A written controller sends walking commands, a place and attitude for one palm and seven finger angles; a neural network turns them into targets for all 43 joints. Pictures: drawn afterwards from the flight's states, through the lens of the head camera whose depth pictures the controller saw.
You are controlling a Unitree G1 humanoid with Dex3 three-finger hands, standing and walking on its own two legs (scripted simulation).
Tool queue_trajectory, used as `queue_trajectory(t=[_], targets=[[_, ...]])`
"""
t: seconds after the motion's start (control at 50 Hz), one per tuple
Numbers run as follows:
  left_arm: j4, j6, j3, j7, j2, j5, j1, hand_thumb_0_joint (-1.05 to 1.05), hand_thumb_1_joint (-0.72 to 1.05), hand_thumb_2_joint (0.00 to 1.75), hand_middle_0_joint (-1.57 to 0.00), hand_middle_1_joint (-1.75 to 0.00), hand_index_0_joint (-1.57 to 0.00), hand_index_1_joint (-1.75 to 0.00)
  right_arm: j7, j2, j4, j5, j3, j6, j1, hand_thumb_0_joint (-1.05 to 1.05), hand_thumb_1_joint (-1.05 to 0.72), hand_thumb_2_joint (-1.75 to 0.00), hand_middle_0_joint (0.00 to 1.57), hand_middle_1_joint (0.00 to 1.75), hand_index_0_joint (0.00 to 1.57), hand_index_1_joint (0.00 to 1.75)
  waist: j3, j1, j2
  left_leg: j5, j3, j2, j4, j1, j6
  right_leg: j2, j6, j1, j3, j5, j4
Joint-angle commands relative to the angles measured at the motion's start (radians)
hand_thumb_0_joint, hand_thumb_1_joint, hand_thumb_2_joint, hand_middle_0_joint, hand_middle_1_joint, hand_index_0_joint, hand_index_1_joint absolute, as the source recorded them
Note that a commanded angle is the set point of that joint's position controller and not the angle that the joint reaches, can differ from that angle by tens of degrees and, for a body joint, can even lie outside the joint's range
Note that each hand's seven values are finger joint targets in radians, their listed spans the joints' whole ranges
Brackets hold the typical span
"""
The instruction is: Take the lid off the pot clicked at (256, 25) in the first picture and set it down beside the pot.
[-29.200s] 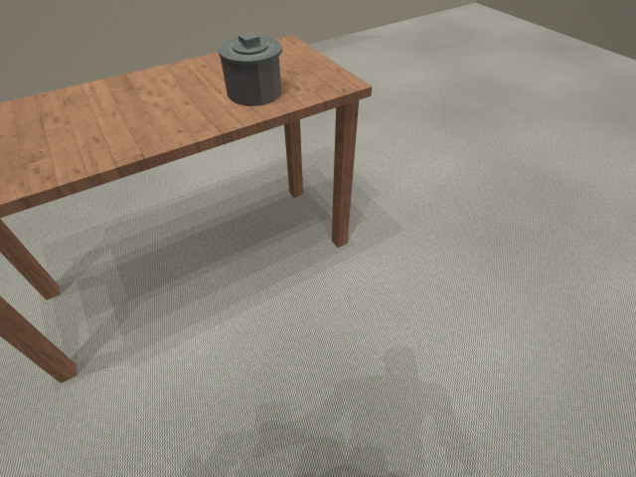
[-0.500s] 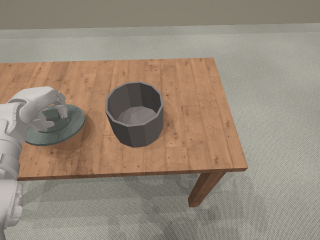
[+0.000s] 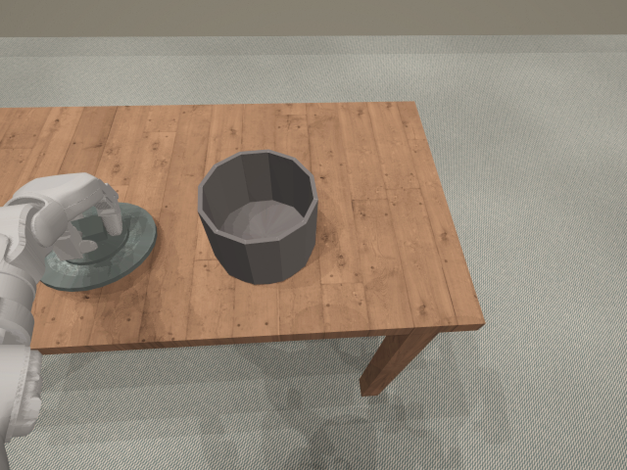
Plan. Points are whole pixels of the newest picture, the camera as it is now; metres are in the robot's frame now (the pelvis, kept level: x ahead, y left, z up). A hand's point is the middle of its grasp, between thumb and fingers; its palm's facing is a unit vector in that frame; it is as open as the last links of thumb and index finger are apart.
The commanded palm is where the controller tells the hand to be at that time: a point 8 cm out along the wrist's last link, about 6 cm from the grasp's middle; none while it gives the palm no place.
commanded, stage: lower the lid onto the table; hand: left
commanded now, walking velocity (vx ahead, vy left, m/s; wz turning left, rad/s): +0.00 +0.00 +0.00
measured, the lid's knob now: (89, 230) +0.44 +0.32 +0.00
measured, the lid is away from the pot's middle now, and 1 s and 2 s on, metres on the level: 0.24 0.25 0.25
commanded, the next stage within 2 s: open the fingers wide in 0.10 s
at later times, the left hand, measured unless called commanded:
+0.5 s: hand (78, 241) +0.41 +0.31 +0.02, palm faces -0.44 -0.08 -0.90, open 6.5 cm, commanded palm +0.43 +0.31 +0.08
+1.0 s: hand (79, 238) +0.41 +0.32 +0.02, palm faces -0.45 -0.08 -0.89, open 9.5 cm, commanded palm +0.43 +0.31 +0.08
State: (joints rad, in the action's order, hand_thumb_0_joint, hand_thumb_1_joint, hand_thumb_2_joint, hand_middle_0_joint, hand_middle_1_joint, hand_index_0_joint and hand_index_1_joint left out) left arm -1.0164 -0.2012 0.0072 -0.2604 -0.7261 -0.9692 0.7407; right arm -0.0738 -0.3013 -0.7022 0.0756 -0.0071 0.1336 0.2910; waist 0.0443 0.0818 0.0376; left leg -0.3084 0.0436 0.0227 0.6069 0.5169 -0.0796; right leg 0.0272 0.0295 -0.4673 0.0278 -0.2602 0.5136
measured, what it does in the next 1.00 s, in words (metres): stands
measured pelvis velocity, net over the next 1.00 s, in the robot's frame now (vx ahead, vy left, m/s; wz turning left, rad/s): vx -0.01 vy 0.00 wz -0.02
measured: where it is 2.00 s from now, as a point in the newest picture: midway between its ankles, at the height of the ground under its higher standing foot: outside the picture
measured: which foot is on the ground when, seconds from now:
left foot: down 0.00-1.00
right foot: down 0.00-1.00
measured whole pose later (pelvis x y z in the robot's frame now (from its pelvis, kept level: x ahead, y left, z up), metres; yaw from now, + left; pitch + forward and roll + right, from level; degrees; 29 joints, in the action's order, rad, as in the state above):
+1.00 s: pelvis -0.01 +0.00 -0.01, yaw -1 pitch +15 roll -3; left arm -1.01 -0.22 0.03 -0.21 -0.74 -0.98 0.73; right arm -0.07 -0.29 -0.69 0.07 -0.01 0.17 0.31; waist 0.08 0.08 0.04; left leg -0.35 0.05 0.01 0.72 0.63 -0.08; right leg 0.01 0.03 -0.58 0.02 -0.29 0.62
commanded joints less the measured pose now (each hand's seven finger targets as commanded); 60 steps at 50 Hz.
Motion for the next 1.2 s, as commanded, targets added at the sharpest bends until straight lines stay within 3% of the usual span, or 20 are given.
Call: queue_trajectory(t=[0.0, 0.02, 0.08, 0.1, 0.14, 0.2, 0.24, 0.3, 0.36, 0.42, 0.5, 0.54, 0.6, 0.64, 0.66, 0.7, 0.86, 0.98, 1.1, 1.18], targets=[[0.139, -0.004, 0.099, 0.048, -0.353, 0.020, 0.395, 0.00, 0.54, 1.13, -0.85, -0.96, -0.93, -1.01, -0.004, -0.178, 0.068, -0.001, -0.053, -0.012, 0.087, 0.00, -0.90, -0.90, 0.20, 0.30, 0.20, 0.30, 0.400, 0.002, 0.087, 0.547, -0.083, -0.036, -0.001, -0.381, 0.017, -0.056, -0.070, -0.019, 0.036, 0.267, -0.003], [0.127, 0.001, 0.059, 0.043, -0.307, 0.023, 0.398, 0.00, 0.54, 1.13, -0.85, -0.96, -0.93, -1.01, -0.003, -0.177, 0.070, 0.001, -0.053, -0.012, 0.089, 0.00, -0.90, -0.90, 0.20, 0.30, 0.20, 0.30, 0.388, 0.008, 0.062, 0.504, -0.081, -0.034, -0.004, -0.359, 0.015, -0.058, -0.069, -0.032, 0.036, 0.248, -0.004], [0.166, -0.007, 0.092, 0.045, -0.357, 0.009, 0.431, 0.00, 0.54, 1.13, -0.85, -0.96, -0.93, -1.01, -0.007, -0.182, 0.074, 0.001, -0.056, -0.009, 0.096, 0.00, -0.90, -0.90, 0.20, 0.30, 0.20, 0.30, 0.428, 0.004, 0.081, 0.524, -0.084, -0.035, 0.005, -0.379, 0.016, -0.056, -0.074, -0.037, 0.033, 0.253, 0.007], [0.128, -0.001, 0.055, 0.044, -0.311, 0.008, 0.419, 0.00, 0.54, 1.13, -0.85, -0.96, -0.93, -1.01, -0.005, -0.176, 0.069, 0.000, -0.055, -0.009, 0.102, 0.00, -0.90, -0.90, 0.20, 0.30, 0.20, 0.30, 0.408, 0.013, 0.093, 0.520, -0.080, -0.035, 0.012, -0.371, 0.018, -0.060, -0.072, -0.057, 0.036, 0.242, 0.013], [0.089, 0.001, 0.058, 0.043, -0.315, 0.012, 0.408, 0.00, 0.54, 1.13, -0.85, -0.96, -0.93, -1.01, -0.004, -0.181, 0.063, 0.002, -0.054, -0.007, 0.108, 0.00, -0.90, -0.90, 0.20, 0.30, 0.20, 0.30, 0.377, 0.014, 0.060, 0.461, -0.077, -0.036, 0.016, -0.331, 0.015, -0.061, -0.071, -0.078, 0.037, 0.212, 0.018], [0.180, -0.045, 0.136, 0.053, -0.349, 0.004, 0.300, 0.00, 0.53, 1.11, -0.84, -0.96, -0.92, -1.01, 0.000, -0.172, 0.091, -0.013, -0.063, 0.004, 0.099, 0.00, -0.90, -0.90, 0.20, 0.30, 0.20, 0.30, 0.434, -0.016, 0.047, 0.551, -0.073, -0.037, 0.038, -0.321, 0.018, -0.063, -0.078, -0.050, 0.033, 0.251, 0.033], [0.203, -0.051, 0.072, 0.065, -0.281, 0.000, 0.353, 0.00, 0.51, 1.08, -0.81, -0.96, -0.88, -1.00, 0.004, -0.167, 0.085, -0.014, -0.064, 0.022, 0.087, 0.00, -0.90, -0.90, 0.20, 0.30, 0.20, 0.30, 0.408, 0.005, 0.071, 0.521, -0.076, -0.045, 0.037, -0.328, 0.023, -0.065, -0.076, -0.098, 0.037, 0.213, 0.034], [0.187, -0.041, 0.133, 0.091, -0.365, 0.005, 0.375, 0.00, 0.47, 1.03, -0.77, -0.96, -0.84, -1.00, 0.004, -0.176, 0.083, -0.011, -0.065, 0.031, 0.095, 0.00, -0.90, -0.90, 0.20, 0.30, 0.20, 0.30, 0.414, 0.001, 0.062, 0.459, -0.074, -0.042, 0.040, -0.311, 0.017, -0.065, -0.077, -0.094, 0.032, 0.195, 0.040], [0.172, -0.021, 0.105, 0.103, -0.339, -0.001, 0.379, 0.00, 0.43, 0.99, -0.73, -0.95, -0.79, -0.99, 0.002, -0.172, 0.085, -0.007, -0.062, 0.030, 0.097, 0.00, -0.90, -0.90, 0.20, 0.30, 0.20, 0.30, 0.410, 0.004, 0.070, 0.388, -0.069, -0.036, 0.032, -0.288, 0.015, -0.066, -0.079, -0.099, 0.035, 0.170, 0.043], [0.204, -0.018, 0.130, 0.111, -0.373, -0.011, 0.385, 0.00, 0.39, 0.95, -0.69, -0.95, -0.75, -0.98, 0.002, -0.168, 0.087, -0.006, -0.061, 0.027, 0.097, 0.00, -0.90, -0.90, 0.20, 0.30, 0.20, 0.30, 0.460, -0.006, 0.104, 0.441, -0.073, -0.035, 0.041, -0.325, 0.020, -0.065, -0.080, -0.083, 0.033, 0.192, 0.050], [0.181, -0.003, 0.083, 0.107, -0.331, -0.005, 0.413, 0.00, 0.33, 0.91, -0.64, -0.93, -0.69, -0.97, 0.001, -0.169, 0.084, -0.002, -0.057, 0.022, 0.091, 0.00, -0.90, -0.90, 0.20, 0.30, 0.20, 0.30, 0.405, 0.008, 0.103, 0.386, -0.074, -0.038, 0.038, -0.305, 0.018, -0.064, -0.079, -0.113, 0.035, 0.163, 0.045], [0.132, 0.001, 0.118, 0.105, -0.366, -0.002, 0.361, 0.00, 0.30, 0.89, -0.62, -0.93, -0.66, -0.95, -0.002, -0.174, 0.089, 0.000, -0.054, 0.019, 0.094, 0.00, -0.90, -0.90, 0.20, 0.30, 0.20, 0.30, 0.383, 0.001, 0.048, 0.337, -0.064, -0.031, 0.039, -0.257, 0.010, -0.066, -0.078, -0.092, 0.032, 0.159, 0.044], [0.151, -0.002, 0.098, 0.092, -0.361, -0.009, 0.387, 0.00, 0.26, 0.86, -0.58, -0.91, -0.62, -0.94, -0.006, -0.173, 0.093, 0.001, -0.050, 0.014, 0.091, 0.00, -0.90, -0.90, 0.20, 0.30, 0.20, 0.30, 0.392, 0.004, 0.085, 0.331, -0.061, -0.029, 0.038, -0.255, 0.011, -0.063, -0.079, -0.088, 0.031, 0.163, 0.049], [0.133, -0.003, 0.081, 0.086, -0.332, -0.008, 0.366, 0.00, 0.23, 0.84, -0.56, -0.91, -0.59, -0.93, -0.006, -0.170, 0.095, 0.002, -0.052, 0.012, 0.095, 0.00, -0.90, -0.90, 0.20, 0.30, 0.20, 0.30, 0.380, 0.007, 0.084, 0.336, -0.061, -0.030, 0.043, -0.259, 0.013, -0.066, -0.080, -0.111, 0.034, 0.149, 0.051], [0.120, -0.004, 0.103, 0.084, -0.362, -0.007, 0.363, 0.00, 0.21, 0.83, -0.55, -0.90, -0.58, -0.92, -0.008, -0.176, 0.094, 0.002, -0.050, 0.011, 0.096, 0.00, -0.90, -0.90, 0.20, 0.30, 0.20, 0.30, 0.365, 0.004, 0.047, 0.308, -0.060, -0.030, 0.043, -0.231, 0.010, -0.067, -0.077, -0.109, 0.033, 0.141, 0.049], [0.173, -0.009, 0.095, 0.079, -0.367, -0.006, 0.419, 0.00, 0.18, 0.81, -0.52, -0.89, -0.55, -0.91, -0.010, -0.177, 0.095, 0.002, -0.050, 0.011, 0.099, 0.00, -0.90, -0.90, 0.20, 0.30, 0.20, 0.30, 0.403, 0.006, 0.102, 0.342, -0.065, -0.031, 0.043, -0.263, 0.012, -0.063, -0.080, -0.102, 0.029, 0.157, 0.054], [0.189, -0.017, 0.085, 0.075, -0.325, 0.002, 0.388, 0.00, 0.07, 0.73, -0.43, -0.87, -0.44, -0.88, -0.004, -0.169, 0.089, -0.001, -0.059, 0.018, 0.109, 0.00, -0.90, -0.90, 0.20, 0.30, 0.20, 0.30, 0.425, 0.007, 0.103, 0.441, -0.079, -0.039, 0.055, -0.321, 0.023, -0.070, -0.078, -0.136, 0.039, 0.168, 0.055], [0.186, -0.019, 0.119, 0.093, -0.350, -0.004, 0.359, 0.00, -0.02, 0.66, -0.35, -0.85, -0.35, -0.85, 0.001, -0.167, 0.091, -0.003, -0.061, 0.021, 0.106, 0.00, -0.90, -0.90, 0.20, 0.30, 0.20, 0.30, 0.446, -0.004, 0.094, 0.510, -0.077, -0.040, 0.057, -0.328, 0.025, -0.071, -0.080, -0.109, 0.035, 0.216, 0.059], [0.225, -0.009, 0.105, 0.102, -0.339, 0.001, 0.385, 0.00, -0.03, 0.68, -0.36, -0.84, -0.36, -0.84, 0.015, -0.167, 0.089, -0.004, -0.062, 0.031, 0.096, 0.00, -0.90, -0.90, 0.20, 0.30, 0.20, 0.30, 0.437, -0.005, 0.125, 0.515, -0.083, -0.045, 0.050, -0.345, 0.034, -0.067, -0.079, -0.111, 0.036, 0.205, 0.054], [0.210, -0.005, 0.102, 0.105, -0.329, 0.000, 0.371, 0.00, -0.03, 0.69, -0.37, -0.83, -0.37, -0.83, 0.014, -0.167, 0.096, -0.001, -0.062, 0.031, 0.093, 0.00, -0.90, -0.90, 0.20, 0.30, 0.20, 0.30, 0.428, -0.003, 0.096, 0.496, -0.085, -0.043, 0.044, -0.345, 0.031, -0.068, -0.079, -0.115, 0.035, 0.196, 0.047]])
